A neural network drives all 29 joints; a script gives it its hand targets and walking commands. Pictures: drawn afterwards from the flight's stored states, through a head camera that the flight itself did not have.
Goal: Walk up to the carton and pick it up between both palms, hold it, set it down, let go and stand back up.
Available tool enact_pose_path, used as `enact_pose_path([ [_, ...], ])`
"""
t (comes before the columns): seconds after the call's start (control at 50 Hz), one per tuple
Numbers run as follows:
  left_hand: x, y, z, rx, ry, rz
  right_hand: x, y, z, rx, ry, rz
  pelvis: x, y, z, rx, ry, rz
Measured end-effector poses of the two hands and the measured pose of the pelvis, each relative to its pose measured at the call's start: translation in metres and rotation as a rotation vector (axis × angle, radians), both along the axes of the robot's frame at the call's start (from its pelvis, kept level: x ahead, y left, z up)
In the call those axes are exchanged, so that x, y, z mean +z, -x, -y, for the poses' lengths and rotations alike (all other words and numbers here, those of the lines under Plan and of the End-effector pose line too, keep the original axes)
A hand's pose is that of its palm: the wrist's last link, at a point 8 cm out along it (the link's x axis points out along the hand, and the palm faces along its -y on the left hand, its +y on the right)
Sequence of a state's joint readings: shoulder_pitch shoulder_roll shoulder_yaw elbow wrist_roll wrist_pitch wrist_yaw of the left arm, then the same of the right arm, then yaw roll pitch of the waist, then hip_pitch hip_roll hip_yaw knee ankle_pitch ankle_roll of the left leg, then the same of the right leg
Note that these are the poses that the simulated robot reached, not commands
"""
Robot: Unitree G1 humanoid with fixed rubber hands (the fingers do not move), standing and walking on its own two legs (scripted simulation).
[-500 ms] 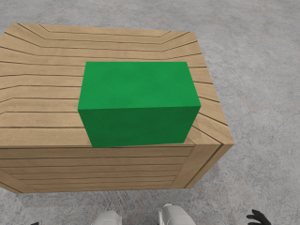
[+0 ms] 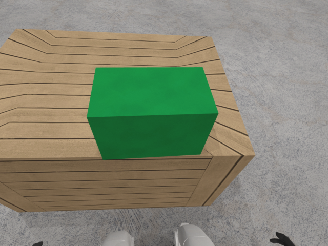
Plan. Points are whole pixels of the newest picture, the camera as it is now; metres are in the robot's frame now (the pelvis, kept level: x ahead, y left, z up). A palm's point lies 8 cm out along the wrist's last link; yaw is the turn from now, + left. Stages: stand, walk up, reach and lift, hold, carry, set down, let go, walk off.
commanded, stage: walk up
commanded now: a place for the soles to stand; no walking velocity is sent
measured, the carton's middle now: (152, 114) +0.47 +0.03 +0.00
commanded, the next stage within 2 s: reach and lift in 0.32 s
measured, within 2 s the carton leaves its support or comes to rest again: neither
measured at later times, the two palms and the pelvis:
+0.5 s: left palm out of the picture +0.13 +0.31 -0.09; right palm out of the picture +0.12 -0.33 -0.10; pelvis +0.00 -0.01 -0.01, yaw +2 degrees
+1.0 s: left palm (36, 214) +0.19 +0.29 -0.03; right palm (299, 222) +0.17 -0.33 -0.03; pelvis +0.00 -0.01 +0.01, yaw +2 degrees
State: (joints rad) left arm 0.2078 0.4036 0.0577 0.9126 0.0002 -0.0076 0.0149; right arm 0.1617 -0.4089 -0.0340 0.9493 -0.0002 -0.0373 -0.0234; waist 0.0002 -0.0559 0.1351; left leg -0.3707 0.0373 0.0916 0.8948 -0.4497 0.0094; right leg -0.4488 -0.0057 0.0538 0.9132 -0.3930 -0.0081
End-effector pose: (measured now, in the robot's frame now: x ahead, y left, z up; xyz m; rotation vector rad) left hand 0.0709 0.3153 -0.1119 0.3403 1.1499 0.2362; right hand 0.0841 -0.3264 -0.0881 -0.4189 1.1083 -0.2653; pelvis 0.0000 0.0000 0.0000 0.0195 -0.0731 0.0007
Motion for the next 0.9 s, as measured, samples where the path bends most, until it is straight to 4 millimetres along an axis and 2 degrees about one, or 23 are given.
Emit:
enact_pose_path([
  [0.36, 0.001, -0.004, 0.001, 0.011, -0.002, -0.023, -0.001, -0.001, 0.002, 0.01, -0.006, 0.009, 0.0, -0.001, 0.001, 0.002, 0.003, -0.005],
  [0.42, 0.008, -0.02, -0.002, 0.069, -0.027, -0.07, -0.008, -0.011, 0.004, 0.026, -0.048, 0.037, -0.004, 0.001, 0.003, 0.032, 0.028, -0.024],
  [0.48, 0.019, -0.049, 0.002, 0.068, -0.037, -0.05, -0.012, -0.031, 0.002, 0.052, -0.078, 0.079, -0.007, 0.002, 0.006, 0.039, 0.029, -0.038],
  [0.56, 0.036, -0.089, 0.012, 0.034, -0.038, 0.042, -0.004, -0.055, 0.002, 0.089, -0.076, 0.155, -0.007, 0.001, 0.009, 0.037, 0.027, -0.041],
  [0.6, 0.042, -0.101, 0.016, 0.015, -0.036, 0.084, 0.0, -0.063, 0.003, 0.101, -0.069, 0.183, -0.007, 0.0, 0.011, 0.036, 0.027, -0.043],
  [0.76, 0.044, -0.109, 0.023, 0.001, -0.019, 0.13, 0.016, -0.077, 0.006, 0.13, -0.046, 0.246, -0.006, -0.001, 0.014, 0.035, 0.022, -0.035],
  [0.9, 0.065, -0.118, 0.027, -0.019, -0.009, 0.237, 0.04, -0.085, 0.004, 0.15, -0.051, 0.33, 0.003, -0.001, 0.014, 0.036, 0.023, 0.018],
])
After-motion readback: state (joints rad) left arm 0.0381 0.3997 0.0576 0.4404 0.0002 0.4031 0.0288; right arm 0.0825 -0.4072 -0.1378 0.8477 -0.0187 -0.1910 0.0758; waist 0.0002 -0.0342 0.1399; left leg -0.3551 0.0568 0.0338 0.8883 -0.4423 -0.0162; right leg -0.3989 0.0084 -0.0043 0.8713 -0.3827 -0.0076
